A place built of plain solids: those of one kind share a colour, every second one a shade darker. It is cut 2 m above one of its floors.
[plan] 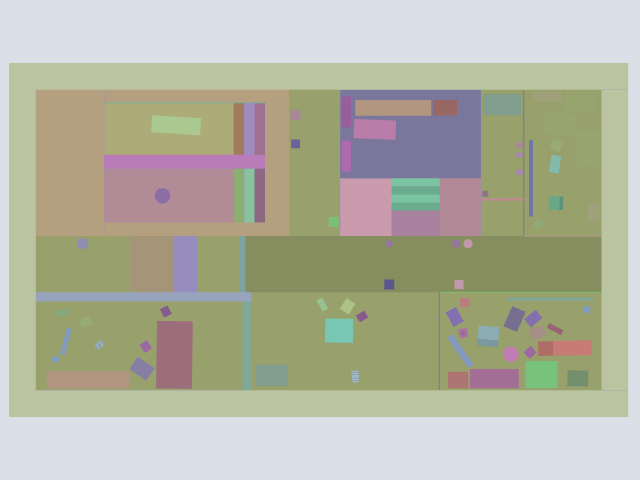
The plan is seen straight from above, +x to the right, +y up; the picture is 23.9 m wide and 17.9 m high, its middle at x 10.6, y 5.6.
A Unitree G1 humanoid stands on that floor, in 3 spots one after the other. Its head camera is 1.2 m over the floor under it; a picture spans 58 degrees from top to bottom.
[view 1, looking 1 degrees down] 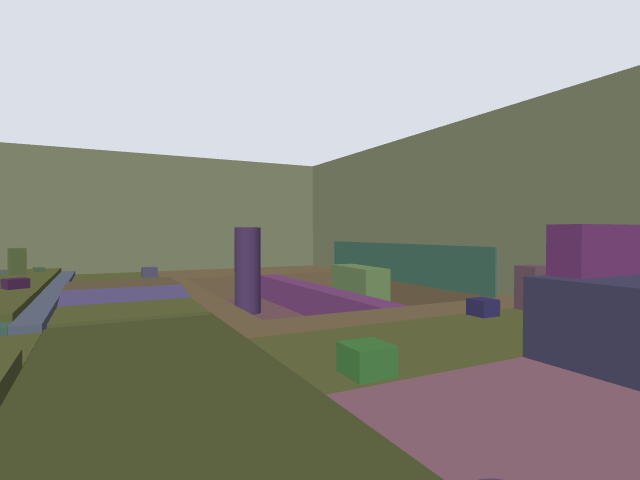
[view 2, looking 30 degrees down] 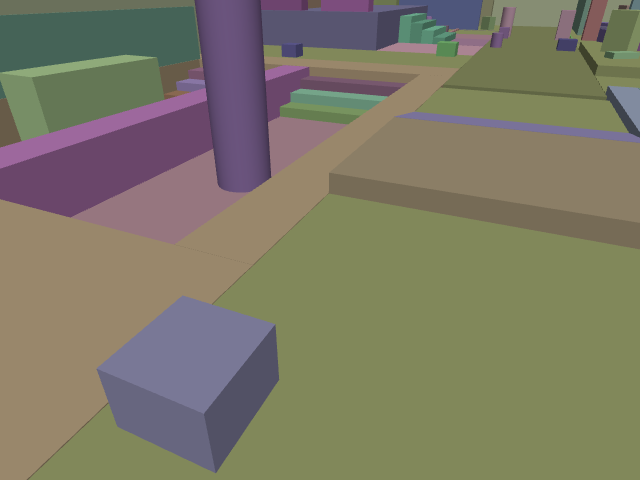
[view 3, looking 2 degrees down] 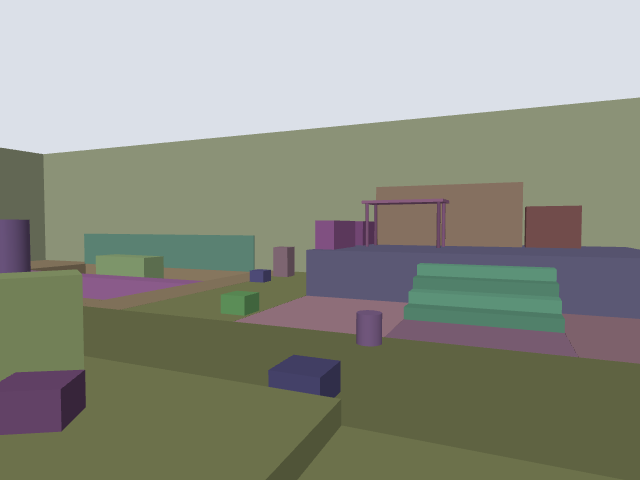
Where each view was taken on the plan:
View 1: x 14.17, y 4.27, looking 153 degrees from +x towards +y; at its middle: wall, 15.27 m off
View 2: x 1.02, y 4.70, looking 24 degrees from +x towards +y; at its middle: floor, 2.40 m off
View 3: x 14.43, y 1.25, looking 113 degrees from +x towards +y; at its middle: edgeW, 7.50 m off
